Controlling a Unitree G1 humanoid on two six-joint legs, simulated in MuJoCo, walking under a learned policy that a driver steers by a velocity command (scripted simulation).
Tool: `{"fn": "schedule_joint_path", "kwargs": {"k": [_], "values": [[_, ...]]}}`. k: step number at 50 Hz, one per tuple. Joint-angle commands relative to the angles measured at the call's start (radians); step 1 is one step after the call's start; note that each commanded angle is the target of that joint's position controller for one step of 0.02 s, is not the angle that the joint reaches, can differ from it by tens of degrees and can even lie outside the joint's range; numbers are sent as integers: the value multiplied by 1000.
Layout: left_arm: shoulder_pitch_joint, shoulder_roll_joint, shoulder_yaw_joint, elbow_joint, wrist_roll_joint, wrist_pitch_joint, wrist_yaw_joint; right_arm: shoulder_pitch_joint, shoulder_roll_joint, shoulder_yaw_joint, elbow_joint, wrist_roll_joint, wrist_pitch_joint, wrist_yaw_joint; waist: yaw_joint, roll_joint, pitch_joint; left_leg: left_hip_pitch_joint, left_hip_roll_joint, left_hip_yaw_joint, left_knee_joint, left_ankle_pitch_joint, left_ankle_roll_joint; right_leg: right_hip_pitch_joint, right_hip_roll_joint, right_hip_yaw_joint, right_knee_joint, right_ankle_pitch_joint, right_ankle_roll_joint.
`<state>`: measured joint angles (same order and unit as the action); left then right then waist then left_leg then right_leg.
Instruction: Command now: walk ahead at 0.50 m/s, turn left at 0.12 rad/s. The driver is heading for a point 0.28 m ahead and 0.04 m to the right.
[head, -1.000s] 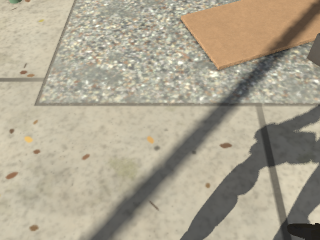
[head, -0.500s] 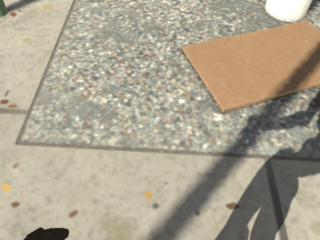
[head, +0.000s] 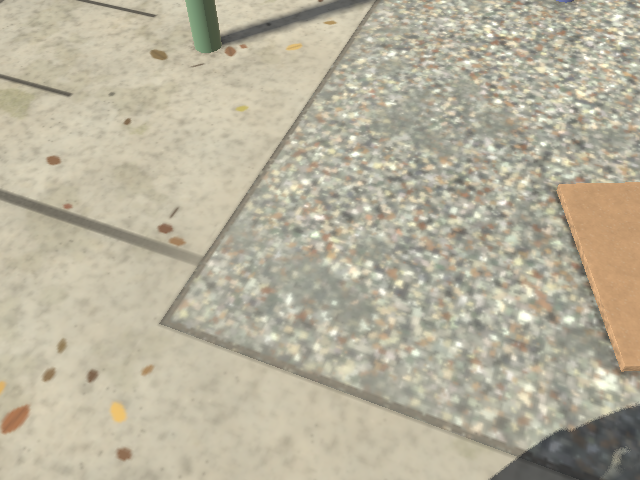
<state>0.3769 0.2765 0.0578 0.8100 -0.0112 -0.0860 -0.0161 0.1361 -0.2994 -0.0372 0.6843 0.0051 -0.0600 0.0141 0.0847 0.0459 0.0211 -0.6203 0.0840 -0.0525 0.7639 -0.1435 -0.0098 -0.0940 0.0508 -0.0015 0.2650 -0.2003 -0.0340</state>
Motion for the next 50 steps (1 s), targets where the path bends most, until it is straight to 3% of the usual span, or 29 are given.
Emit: {"fn": "schedule_joint_path", "kwargs": {"k": [1, 4, 6, 7, 8, 9, 10, 11, 12, 13, 14, 16, 18, 20, 23, 25, 26, 27, 28, 29, 30, 31, 34, 38, 50], "values": [[-46, 183, 39, -61, -12, -12, 3, -82, -36, 1, -81, 7, -19, 10, -15, -123, 5, 93, -23, 29, -133, 134, -2, -61, -243, 142, -106, 220, -168], [-1, 194, 39, -30, -21, 1, 4, -143, -58, -7, -112, 12, -25, 18, -11, -127, 22, 118, -36, 24, -208, 100, 25, -4, -281, 168, -68, 217, -146], [-17, 204, 39, -20, -16, 18, 12, -86, -81, -20, -100, 1, -31, 19, -64, -131, -5, 219, -66, 43, -284, 97, 52, 38, -268, 146, 37, 400, -106], [-17, 193, 34, -20, -14, 22, 16, 5, -110, -37, -71, -10, -32, 15, -109, -118, -70, 366, -89, 63, -321, 147, 75, 29, -222, 109, 157, 545, -75], [-16, 161, 19, -32, 1, 18, 20, 114, -161, -53, -50, -23, -32, 6, -157, -86, -168, 568, -13, 8, -305, 357, 111, -54, -165, 67, 332, 482, -27], [52, 76, -13, -57, 37, 6, 18, 218, -240, -65, -47, -46, -21, -5, -158, 128, -327, 918, 245, -265, -220, 705, 229, -346, -61, 12, 675, -6, 46], [147, 69, -19, -27, 14, 2, 18, 249, -217, -62, -30, -29, -2, 1, -150, 259, -455, 981, 360, -501, -298, 688, 353, -476, 0, 78, 892, -467, 77], [100, 169, 8, -14, -7, 9, 18, 210, -162, -47, -32, -11, 7, 7, -160, 118, -348, 858, 307, -422, -331, 601, 321, -520, -48, 121, 973, -450, 80], [19, 165, 9, -32, -15, 18, 20, 142, -126, -36, -34, -5, 6, 8, -140, 72, -230, 750, 258, -310, -348, 580, 285, -560, -83, 88, 964, -399, 80], [-15, 146, 7, -33, -4, 33, 28, 76, -92, -23, -33, -7, 3, 13, -110, 20, -162, 631, 210, -235, -379, 586, 262, -538, -118, 69, 906, -341, 88], [-20, 132, 9, -34, 8, 50, 36, 22, -71, -18, -33, -12, -1, 16, -75, 24, -132, 525, 180, -185, -412, 562, 244, -471, -147, 73, 832, -289, 93], [11, 88, 1, -18, 13, 74, 45, -32, -65, -18, -20, -34, -9, 18, -31, 63, -127, 375, 139, -103, -460, 599, 246, -309, -142, 56, 746, -198, 109], [1, 67, -6, -19, 19, 80, 50, -64, -70, -20, -3, -35, -13, 12, -18, 75, -132, 326, 117, -47, -469, 607, 247, -232, -136, 47, 605, -141, 113], [-51, 65, -10, -26, 22, 83, 52, -46, -83, -23, 24, -31, -6, 4, -41, 72, -144, 335, 117, -41, -475, 536, 244, -190, -130, 44, 494, -55, 107], [-107, 87, -4, -32, 20, 96, 50, -23, -91, -21, 62, -25, 8, 0, -61, 58, -120, 324, 124, -75, -489, 258, 234, -137, -122, 47, 384, -5, 89], [-121, 85, -3, -32, 29, 98, 49, -32, -72, -11, 78, -14, 16, 2, -44, 37, -83, 286, 90, -81, -475, 12, 190, -57, -109, 34, 237, 69, 61], [-139, 97, -2, -40, 39, 97, 50, -1, -47, 0, 95, -14, 15, 3, -47, 11, -60, 268, 56, -79, -461, -82, 144, -21, -131, 64, 165, 146, 45], [-150, 134, 3, -54, 40, 95, 55, 32, -32, 6, 106, -27, 14, 3, -69, -41, -55, 251, 13, -60, -420, -168, 98, 12, -193, 124, 145, 262, 23], [-191, 198, 18, -49, 24, 99, 60, 118, -35, 3, 119, -30, 12, 4, -142, -169, -44, 239, -57, -6, -420, -219, 65, -11, -208, 130, 177, 199, -17], [-204, 141, 12, -43, 19, 99, 52, 85, -44, 4, 128, -32, 19, -4, -107, -175, -40, 323, -78, 37, -395, -185, 39, -107, -174, 117, 151, 19, -19], [-209, 99, 0, -40, 26, 95, 47, 51, -61, -1, 127, -26, 27, -11, -93, -151, -16, 343, -76, 38, -380, -156, 35, -145, -154, 109, 134, -25, -1], [-219, 88, -4, -34, 31, 89, 45, 43, -51, 0, 131, -23, 35, -18, -96, -146, -18, 359, -68, 36, -373, -123, 41, -150, -145, 100, 138, 11, 16], [-205, 88, -5, -7, 23, 71, 43, 59, -55, -2, 152, -24, 46, -26, -90, -122, -38, 380, -58, 28, -363, -26, 48, -107, -132, 81, 172, 140, 30], [-210, 93, -5, 25, 18, 70, 47, 54, -52, -4, 182, -15, 47, -28, -86, -85, -56, 414, -54, 30, -347, 66, 46, -83, -125, 73, 191, 219, 25], [-227, 81, -6, 129, 16, 82, 53, 53, -55, -7, 272, -11, 63, -42, -89, -44, -30, 444, -48, 34, -354, 78, 40, -81, -100, 50, 174, 194, 25]]}}
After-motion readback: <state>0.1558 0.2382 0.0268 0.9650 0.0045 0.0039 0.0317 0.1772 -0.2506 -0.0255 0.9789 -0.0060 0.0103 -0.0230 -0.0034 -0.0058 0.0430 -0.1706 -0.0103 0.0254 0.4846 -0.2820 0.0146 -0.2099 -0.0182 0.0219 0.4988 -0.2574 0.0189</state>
